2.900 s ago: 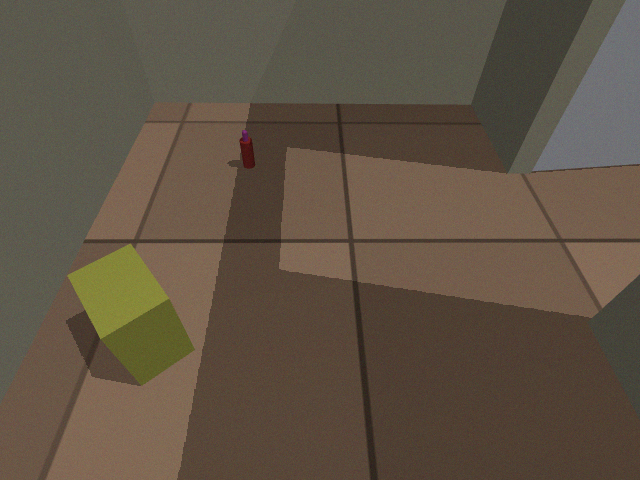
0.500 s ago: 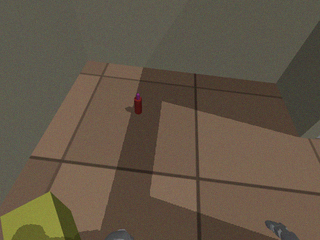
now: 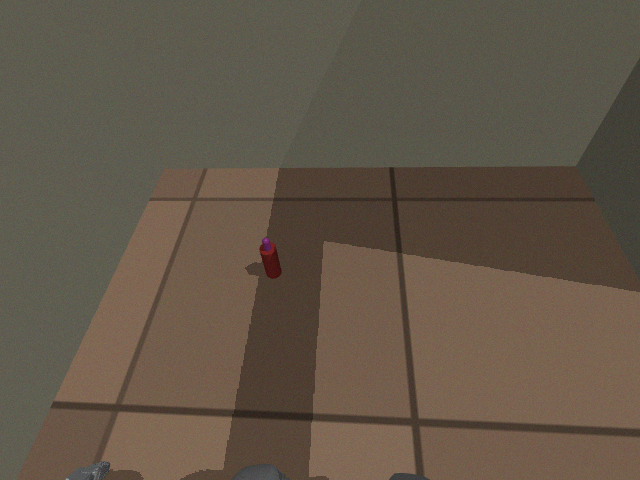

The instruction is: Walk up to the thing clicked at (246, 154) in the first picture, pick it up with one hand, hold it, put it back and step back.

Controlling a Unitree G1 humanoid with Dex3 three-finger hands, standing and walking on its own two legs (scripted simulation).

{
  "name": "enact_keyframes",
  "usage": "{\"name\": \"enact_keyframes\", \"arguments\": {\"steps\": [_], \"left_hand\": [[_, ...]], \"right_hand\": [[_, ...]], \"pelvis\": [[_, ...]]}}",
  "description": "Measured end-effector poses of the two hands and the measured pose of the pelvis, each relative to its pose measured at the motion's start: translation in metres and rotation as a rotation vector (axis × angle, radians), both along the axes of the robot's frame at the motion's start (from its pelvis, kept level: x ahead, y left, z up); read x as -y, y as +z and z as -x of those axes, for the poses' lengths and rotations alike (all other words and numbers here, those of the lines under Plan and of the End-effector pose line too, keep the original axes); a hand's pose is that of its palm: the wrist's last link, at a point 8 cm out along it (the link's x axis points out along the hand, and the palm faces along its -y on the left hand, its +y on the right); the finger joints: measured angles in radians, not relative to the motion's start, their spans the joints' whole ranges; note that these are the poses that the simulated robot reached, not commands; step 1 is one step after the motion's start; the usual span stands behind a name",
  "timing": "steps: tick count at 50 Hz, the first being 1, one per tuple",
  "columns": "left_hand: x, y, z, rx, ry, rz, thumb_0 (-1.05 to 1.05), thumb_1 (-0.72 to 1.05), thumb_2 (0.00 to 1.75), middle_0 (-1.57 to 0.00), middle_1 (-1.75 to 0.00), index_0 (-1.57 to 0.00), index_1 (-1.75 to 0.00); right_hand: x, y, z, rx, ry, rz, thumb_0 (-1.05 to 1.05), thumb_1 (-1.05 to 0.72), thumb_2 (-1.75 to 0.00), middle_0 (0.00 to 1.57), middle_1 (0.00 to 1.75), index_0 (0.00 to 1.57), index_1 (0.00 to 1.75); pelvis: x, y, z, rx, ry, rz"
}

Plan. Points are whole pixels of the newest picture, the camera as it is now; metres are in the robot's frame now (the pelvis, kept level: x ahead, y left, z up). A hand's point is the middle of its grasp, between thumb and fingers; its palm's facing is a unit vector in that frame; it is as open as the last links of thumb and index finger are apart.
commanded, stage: walk up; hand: left
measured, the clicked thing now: (269, 256) +0.92 +0.22 -0.66
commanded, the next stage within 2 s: none
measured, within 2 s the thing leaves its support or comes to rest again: neither
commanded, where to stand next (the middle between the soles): +0.49 +0.02 m, yaw +0 degrees
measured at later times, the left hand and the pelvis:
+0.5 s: hand (131, 419) +0.23 +0.30 -0.14, palm faces -0.06 -0.94 -0.34, open 7.4 cm; pelvis +0.18 +0.03 +0.00, yaw +0 degrees
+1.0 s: hand (164, 323) +0.37 +0.28 -0.11, palm faces +0.01 -0.91 -0.42, open 7.4 cm; pelvis +0.34 -0.01 +0.01, yaw +2 degrees
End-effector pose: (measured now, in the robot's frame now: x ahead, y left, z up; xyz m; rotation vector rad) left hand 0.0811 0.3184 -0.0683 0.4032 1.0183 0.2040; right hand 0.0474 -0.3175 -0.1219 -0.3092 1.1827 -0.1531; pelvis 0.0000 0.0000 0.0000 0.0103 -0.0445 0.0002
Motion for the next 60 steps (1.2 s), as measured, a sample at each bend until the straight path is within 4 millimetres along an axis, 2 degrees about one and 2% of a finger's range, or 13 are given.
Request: {"name": "enact_keyframes", "arguments": {"steps": [8, 12, 16, 19, 25, 30, 34, 38, 43, 47, 54, 57, 60], "left_hand": [[-0.005, -0.007, -0.016, -0.081, 0.044, 0.026, 0.01, 0.9, 0.9, -0.21, -0.3, -0.2, -0.3], [-0.019, -0.025, -0.029, -0.12, 0.075, 0.053, 0.01, 0.9, 0.9, -0.21, -0.3, -0.21, -0.3], [-0.034, -0.049, -0.056, -0.168, 0.083, 0.063, 0.01, 0.91, 0.9, -0.21, -0.3, -0.2, -0.3], [-0.035, -0.052, -0.084, -0.184, 0.065, 0.07, 0.01, 0.91, 0.9, -0.2, -0.3, -0.2, -0.3], [-0.03, -0.04, -0.145, -0.151, 0.021, 0.083, 0.01, 0.91, 0.9, -0.2, -0.3, -0.2, -0.3], [-0.019, -0.026, -0.193, -0.143, -0.006, 0.063, 0.01, 0.91, 0.9, -0.2, -0.3, -0.2, -0.3], [-0.008, -0.018, -0.233, -0.108, -0.015, 0.012, 0.01, 0.91, 0.9, -0.2, -0.3, -0.2, -0.3], [0.004, -0.01, -0.259, -0.047, 0.009, -0.018, 0.01, 0.91, 0.9, -0.2, -0.3, -0.2, -0.3], [0.013, 0.004, -0.272, -0.051, 0.04, -0.015, 0.01, 0.91, 0.9, -0.2, -0.3, -0.2, -0.3], [0.01, 0.003, -0.278, -0.08, 0.059, -0.008, 0.01, 0.9, 0.9, -0.21, -0.3, -0.2, -0.3], [-0.015, -0.022, -0.295, -0.151, 0.095, 0.018, 0.01, 0.9, 0.9, -0.21, -0.3, -0.21, -0.3], [-0.029, -0.042, -0.312, -0.181, 0.101, 0.032, 0.01, 0.9, 0.9, -0.21, -0.3, -0.2, -0.3], [-0.031, -0.05, -0.333, -0.199, 0.093, 0.043, 0.01, 0.91, 0.9, -0.2, -0.3, -0.2, -0.3]], "right_hand": [[-0.01, 0.022, -0.092, 0.04, 0.073, -0.001, 0.0, -0.9, -0.9, 0.2, 0.3, 0.2, 0.3], [-0.02, 0.029, -0.14, 0.067, 0.1, 0.031, 0.0, -0.9, -0.9, 0.2, 0.3, 0.2, 0.3], [-0.028, 0.03, -0.18, 0.137, 0.095, 0.08, 0.0, -0.9, -0.9, 0.2, 0.3, 0.2, 0.3], [-0.032, 0.037, -0.194, 0.159, 0.063, 0.083, 0.0, -0.9, -0.9, 0.2, 0.3, 0.2, 0.3], [-0.03, 0.044, -0.202, 0.11, 0.036, 0.081, 0.0, -0.9, -0.9, 0.2, 0.3, 0.2, 0.3], [-0.014, 0.033, -0.209, 0.052, 0.003, 0.057, 0.0, -0.9, -0.9, 0.2, 0.3, 0.2, 0.3], [0.006, 0.013, -0.226, 0.009, -0.019, 0.031, 0.0, -0.9, -0.9, 0.2, 0.3, 0.2, 0.3], [0.015, -0.002, -0.256, -0.03, -0.008, 0.018, 0.01, -0.9, -0.9, 0.2, 0.3, 0.2, 0.3], [0.012, 0.003, -0.307, -0.006, 0.029, -0.012, 0.01, -0.9, -0.9, 0.2, 0.3, 0.2, 0.3], [0.006, 0.011, -0.344, 0.006, 0.055, -0.018, 0.0, -0.9, -0.9, 0.2, 0.3, 0.2, 0.3], [-0.012, 0.022, -0.414, 0.034, 0.09, 0.033, 0.0, -0.9, -0.9, 0.2, 0.3, 0.2, 0.3], [-0.023, 0.021, -0.442, 0.076, 0.091, 0.069, 0.0, -0.9, -0.9, 0.2, 0.3, 0.2, 0.3], [-0.034, 0.026, -0.459, 0.107, 0.078, 0.069, 0.0, -0.9, -0.9, 0.2, 0.3, 0.2, 0.3]], "pelvis": [[-0.003, 0.009, -0.058, -0.011, 0.014, 0.018], [-0.014, 0.002, -0.094, -0.009, 0.026, 0.031], [-0.03, -0.012, -0.128, -0.001, 0.023, 0.012], [-0.033, -0.008, -0.146, 0.005, 0.02, 0.009], [-0.03, 0.003, -0.182, 0.006, 0.005, -0.007], [-0.019, 0.005, -0.216, -0.001, 0.001, -0.013], [0.0, -0.004, -0.249, -0.006, 0.0, -0.019], [0.012, -0.006, -0.273, 0.005, 0.005, -0.004], [0.014, 0.006, -0.301, 0.005, 0.015, 0.001], [0.012, 0.01, -0.325, 0.0, 0.021, 0.009], [-0.008, 0.001, -0.372, -0.007, 0.034, 0.027], [-0.022, -0.01, -0.39, -0.006, 0.039, 0.017], [-0.029, -0.009, -0.402, -0.002, 0.035, 0.018]]}}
